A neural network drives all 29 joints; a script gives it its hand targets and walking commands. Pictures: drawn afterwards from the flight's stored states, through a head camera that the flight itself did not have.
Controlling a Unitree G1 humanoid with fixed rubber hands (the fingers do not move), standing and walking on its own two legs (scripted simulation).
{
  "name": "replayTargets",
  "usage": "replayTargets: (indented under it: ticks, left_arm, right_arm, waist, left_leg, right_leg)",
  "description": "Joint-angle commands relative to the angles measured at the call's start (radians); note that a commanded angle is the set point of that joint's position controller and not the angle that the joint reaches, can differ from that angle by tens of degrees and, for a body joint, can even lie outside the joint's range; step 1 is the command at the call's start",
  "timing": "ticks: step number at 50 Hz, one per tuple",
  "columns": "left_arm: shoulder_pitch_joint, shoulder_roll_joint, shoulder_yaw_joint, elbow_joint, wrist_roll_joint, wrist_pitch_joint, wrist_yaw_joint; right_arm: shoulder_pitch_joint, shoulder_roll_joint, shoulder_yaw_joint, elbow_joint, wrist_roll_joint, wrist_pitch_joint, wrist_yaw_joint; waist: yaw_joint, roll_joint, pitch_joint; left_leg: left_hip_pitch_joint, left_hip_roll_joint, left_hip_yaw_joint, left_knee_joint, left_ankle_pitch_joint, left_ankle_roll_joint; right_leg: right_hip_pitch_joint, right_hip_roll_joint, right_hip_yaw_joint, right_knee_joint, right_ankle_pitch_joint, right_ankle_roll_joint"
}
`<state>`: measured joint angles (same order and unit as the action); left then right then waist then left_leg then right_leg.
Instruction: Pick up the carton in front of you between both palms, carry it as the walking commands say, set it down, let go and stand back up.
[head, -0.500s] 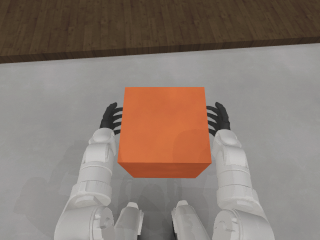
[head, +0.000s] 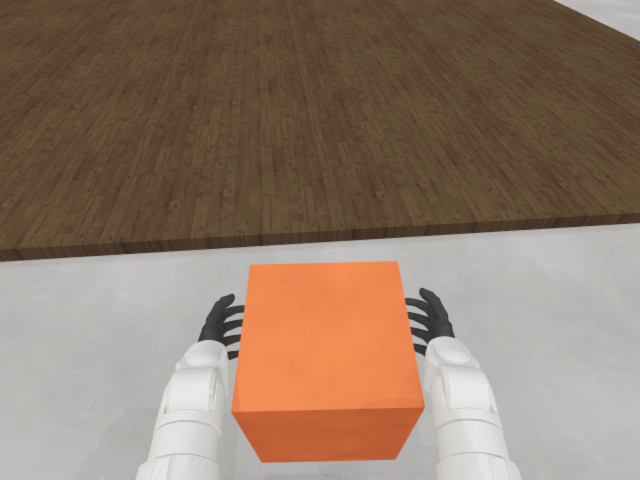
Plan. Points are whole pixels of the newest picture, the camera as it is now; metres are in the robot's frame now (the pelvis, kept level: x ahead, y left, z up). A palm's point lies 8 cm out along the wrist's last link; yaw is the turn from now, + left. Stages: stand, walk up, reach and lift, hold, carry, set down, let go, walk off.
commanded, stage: reach and lift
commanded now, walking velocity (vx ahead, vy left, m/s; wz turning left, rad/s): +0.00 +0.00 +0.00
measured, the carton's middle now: (326, 366) +0.31 -0.01 -0.06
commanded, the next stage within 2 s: hold in 1.04 s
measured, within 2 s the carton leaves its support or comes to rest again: neither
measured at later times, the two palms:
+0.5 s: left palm (209, 348) +0.28 +0.15 +0.03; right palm (444, 345) +0.28 -0.15 +0.04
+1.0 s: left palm (209, 340) +0.29 +0.15 +0.04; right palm (445, 336) +0.29 -0.15 +0.05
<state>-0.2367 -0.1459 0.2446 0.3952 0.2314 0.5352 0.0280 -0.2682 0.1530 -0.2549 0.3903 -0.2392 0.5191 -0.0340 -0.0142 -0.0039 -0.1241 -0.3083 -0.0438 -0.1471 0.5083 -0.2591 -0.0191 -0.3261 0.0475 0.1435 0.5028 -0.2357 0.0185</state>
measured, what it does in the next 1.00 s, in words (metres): stands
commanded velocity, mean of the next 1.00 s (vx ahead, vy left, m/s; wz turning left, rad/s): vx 0.00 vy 0.00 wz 0.00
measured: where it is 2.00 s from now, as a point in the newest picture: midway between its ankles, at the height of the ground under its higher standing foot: outside the picture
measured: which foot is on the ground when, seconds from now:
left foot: down 0.00-1.00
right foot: down 0.00-1.00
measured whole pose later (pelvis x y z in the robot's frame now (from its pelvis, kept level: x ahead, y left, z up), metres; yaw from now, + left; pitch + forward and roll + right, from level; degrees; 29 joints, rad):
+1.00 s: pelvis +0.00 +0.00 +0.01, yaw +0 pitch -4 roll +0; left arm -0.26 -0.15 0.22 0.30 0.28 0.71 0.00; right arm -0.28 0.16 -0.24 0.29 -0.29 0.67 0.00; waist 0.00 -0.01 -0.01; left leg -0.08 -0.03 -0.13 0.35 -0.20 -0.02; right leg -0.10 0.04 0.14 0.36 -0.18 0.01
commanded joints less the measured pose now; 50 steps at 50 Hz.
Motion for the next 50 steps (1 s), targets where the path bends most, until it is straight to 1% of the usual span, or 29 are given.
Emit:
replayTargets:
  ticks: [1,3,4,5,6,7,8,10,14,15,16,17,18,20,21,23,25,27,30,32,37,38,41,42,44,47,48,49,50]
  left_arm:
    - [-0.472,-0.962,-0.549,-0.017,-0.178,0.019,-0.264]
    - [-0.53,-0.936,-0.528,-0.047,-0.177,0.035,-0.267]
    - [-0.543,-0.937,-0.528,-0.04,-0.188,0.043,-0.267]
    - [-0.522,-0.935,-0.496,0.003,-0.182,0.044,-0.27]
    - [-0.549,-0.92,-0.504,-0.039,-0.185,0.042,-0.276]
    - [-0.594,-0.931,-0.507,-0.022,-0.167,0.051,-0.279]
    - [-0.581,-0.947,-0.49,-0.001,-0.188,0.048,-0.278]
    - [-0.616,-0.975,-0.484,-0.005,-0.166,0.043,-0.287]
    - [-0.713,-0.959,-0.482,-0.001,-0.171,0.026,-0.283]
    - [-0.713,-0.974,-0.505,0.007,-0.181,0.026,-0.286]
    - [-0.734,-0.95,-0.492,-0.006,-0.176,0.025,-0.291]
    - [-0.724,-0.954,-0.473,0.013,-0.16,0.034,-0.291]
    - [-0.691,-0.97,-0.464,0.048,-0.153,0.043,-0.29]
    - [-0.693,-0.974,-0.485,0.014,-0.171,0.046,-0.289]
    - [-0.649,-0.96,-0.474,0.004,-0.156,0.052,-0.287]
    - [-0.685,-0.965,-0.487,-0.016,-0.175,0.055,-0.295]
    - [-0.65,-0.966,-0.492,-0.025,-0.169,0.059,-0.289]
    - [-0.656,-0.938,-0.467,-0.008,-0.149,0.064,-0.289]
    - [-0.676,-0.974,-0.499,-0.057,-0.189,0.059,-0.288]
    - [-0.641,-0.948,-0.496,-0.05,-0.165,0.075,-0.286]
    - [-0.571,-0.947,-0.541,-0.096,-0.199,0.085,-0.278]
    - [-0.575,-0.973,-0.555,-0.11,-0.213,0.091,-0.275]
    - [-0.525,-0.926,-0.527,-0.126,-0.206,0.098,-0.269]
    - [-0.543,-0.932,-0.529,-0.129,-0.197,0.101,-0.276]
    - [-0.528,-0.929,-0.538,-0.158,-0.193,0.104,-0.274]
    - [-0.551,-0.939,-0.561,-0.175,-0.211,0.11,-0.278]
    - [-0.549,-0.932,-0.553,-0.171,-0.212,0.109,-0.279]
    - [-0.546,-0.932,-0.559,-0.183,-0.212,0.112,-0.277]
    - [-0.529,-0.93,-0.542,-0.166,-0.199,0.122,-0.274]
  right_arm:
    - [-0.369,0.979,0.561,0.044,0.185,0.048,0.279]
    - [-0.402,0.992,0.522,0.052,0.175,0.064,0.281]
    - [-0.4,0.965,0.511,0.051,0.168,0.075,0.282]
    - [-0.463,0.958,0.519,0.038,0.178,0.073,0.284]
    - [-0.401,0.973,0.5,0.067,0.161,0.085,0.282]
    - [-0.434,0.962,0.471,0.078,0.154,0.077,0.278]
    - [-0.462,0.962,0.489,0.046,0.152,0.076,0.284]
    - [-0.578,0.975,0.51,0.003,0.165,0.061,0.295]
    - [-0.583,1.013,0.511,0.08,0.173,0.057,0.309]
    - [-0.556,1.001,0.497,0.094,0.164,0.063,0.301]
    - [-0.591,1.025,0.496,0.077,0.173,0.061,0.299]
    - [-0.562,0.999,0.478,0.112,0.145,0.07,0.299]
    - [-0.597,0.998,0.473,0.096,0.156,0.072,0.3]
    - [-0.577,0.986,0.491,0.076,0.169,0.074,0.304]
    - [-0.542,1.011,0.49,0.076,0.166,0.085,0.306]
    - [-0.576,0.977,0.505,0.029,0.155,0.086,0.301]
    - [-0.534,0.981,0.503,0.051,0.169,0.095,0.302]
    - [-0.539,0.979,0.482,0.061,0.17,0.101,0.299]
    - [-0.558,0.975,0.504,0.014,0.164,0.1,0.298]
    - [-0.524,0.98,0.488,0.026,0.17,0.101,0.301]
    - [-0.47,0.976,0.526,-0.031,0.203,0.114,0.296]
    - [-0.463,0.956,0.536,-0.082,0.183,0.111,0.295]
    - [-0.406,0.955,0.53,-0.043,0.192,0.137,0.293]
    - [-0.447,0.947,0.509,-0.075,0.175,0.128,0.295]
    - [-0.452,0.974,0.555,-0.097,0.208,0.128,0.3]
    - [-0.396,0.964,0.538,-0.073,0.191,0.135,0.296]
    - [-0.426,0.965,0.545,-0.067,0.206,0.143,0.294]
    - [-0.434,0.982,0.566,-0.114,0.208,0.141,0.293]
    - [-0.425,0.962,0.54,-0.082,0.201,0.15,0.293]
  waist:
    - [0.001,0.032,-0.142]
    - [0.015,0.017,-0.106]
    - [-0.003,0.001,-0.06]
    - [0.032,0.003,-0.061]
    - [0.002,-0.015,-0.083]
    - [-0.005,0.031,-0.043]
    - [-0.015,-0.019,-0.06]
    - [0.012,0.032,-0.108]
    - [0.017,-0.009,-0.145]
    - [-0.018,-0.006,-0.123]
    - [0.013,0.0,-0.154]
    - [-0.007,0.016,-0.131]
    - [0.015,0.006,-0.089]
    - [-0.003,0.026,-0.14]
    - [0.015,-0.003,-0.138]
    - [-0.022,-0.026,-0.159]
    - [0.008,0.025,-0.145]
    - [0.021,0.003,-0.099]
    - [-0.003,-0.001,-0.138]
    - [0.001,0.033,-0.122]
    - [0.017,0.005,-0.149]
    - [-0.028,0.014,-0.176]
    - [0.013,-0.009,-0.135]
    - [-0.021,0.001,-0.148]
    - [0.036,0.012,-0.147]
    - [-0.004,0.009,-0.144]
    - [0.033,0.011,-0.14]
    - [0.01,-0.003,-0.152]
    - [0.033,0.01,-0.123]
  left_leg:
    - [0.162,-0.064,0.08,-0.119,0.216,-0.001]
    - [0.143,-0.056,0.077,-0.147,0.152,0.007]
    - [0.145,-0.05,0.082,-0.143,0.126,0.005]
    - [0.15,-0.048,0.073,-0.15,0.114,0.01]
    - [0.163,-0.053,0.083,-0.148,0.107,0.006]
    - [0.134,-0.055,0.094,-0.132,0.099,-0.002]
    - [0.169,-0.044,0.086,-0.138,0.083,0.005]
    - [0.15,-0.052,0.09,-0.149,0.063,0.008]
    - [0.144,-0.049,0.095,-0.132,0.038,0.01]
    - [0.144,-0.052,0.102,-0.123,0.032,0.009]
    - [0.156,-0.049,0.103,-0.123,0.024,0.015]
    - [0.128,-0.054,0.106,-0.132,0.014,0.009]
    - [0.142,-0.052,0.102,-0.139,0.032,0.016]
    - [0.156,-0.052,0.101,-0.132,0.064,0.002]
    - [0.18,-0.05,0.097,-0.149,0.097,0.013]
    - [0.186,-0.056,0.096,-0.143,0.105,0.006]
    - [0.196,-0.053,0.094,-0.162,0.116,-0.001]
    - [0.172,-0.056,0.096,-0.158,0.104,0.009]
    - [0.197,-0.055,0.092,-0.165,0.119,0.007]
    - [0.198,-0.057,0.098,-0.168,0.14,-0.003]
    - [0.256,-0.057,0.086,-0.172,0.272,0.001]
    - [0.267,-0.057,0.09,-0.182,0.284,-0.012]
    - [0.266,-0.051,0.083,-0.186,0.288,-0.003]
    - [0.268,-0.057,0.087,-0.19,0.274,-0.007]
    - [0.276,-0.071,0.097,-0.188,0.27,-0.005]
    - [0.288,-0.07,0.091,-0.186,0.294,-0.004]
    - [0.267,-0.068,0.093,-0.188,0.275,0.001]
    - [0.303,-0.071,0.101,-0.191,0.282,0.001]
    - [0.269,-0.058,0.087,-0.195,0.292,-0.002]
  right_leg:
    - [0.164,0.053,-0.077,-0.118,0.205,-0.002]
    - [0.19,0.059,-0.087,-0.128,0.156,-0.002]
    - [0.171,0.05,-0.091,-0.134,0.127,-0.007]
    - [0.182,0.053,-0.091,-0.132,0.101,-0.004]
    - [0.192,0.054,-0.091,-0.146,0.1,-0.007]
    - [0.202,0.038,-0.074,-0.15,0.097,-0.015]
    - [0.175,0.052,-0.091,-0.147,0.063,-0.012]
    - [0.195,0.054,-0.093,-0.127,0.059,-0.01]
    - [0.205,0.05,-0.102,-0.123,0.048,-0.011]
    - [0.208,0.046,-0.095,-0.122,0.039,-0.013]
    - [0.207,0.042,-0.095,-0.115,0.023,-0.007]
    - [0.233,0.039,-0.093,-0.133,0.029,-0.011]
    - [0.194,0.045,-0.098,-0.134,0.03,-0.005]
    - [0.244,0.038,-0.094,-0.131,0.072,-0.011]
    - [0.222,0.049,-0.094,-0.138,0.097,0.001]
    - [0.245,0.045,-0.095,-0.146,0.102,-0.003]
    - [0.252,0.047,-0.102,-0.144,0.13,-0.007]
    - [0.246,0.044,-0.098,-0.15,0.115,-0.002]
    - [0.271,0.054,-0.103,-0.142,0.137,-0.001]
    - [0.27,0.05,-0.099,-0.154,0.151,-0.005]
    - [0.285,0.059,-0.1,-0.16,0.259,0.001]
    - [0.308,0.065,-0.099,-0.16,0.279,-0.001]
    - [0.297,0.059,-0.104,-0.171,0.277,0.001]
    - [0.295,0.064,-0.1,-0.175,0.264,0.001]
    - [0.309,0.059,-0.099,-0.175,0.264,0.009]
    - [0.293,0.06,-0.085,-0.187,0.288,0.002]
    - [0.321,0.056,-0.083,-0.178,0.277,0.005]
    - [0.304,0.06,-0.087,-0.18,0.29,0.018]
    - [0.309,0.064,-0.098,-0.18,0.283,0.005]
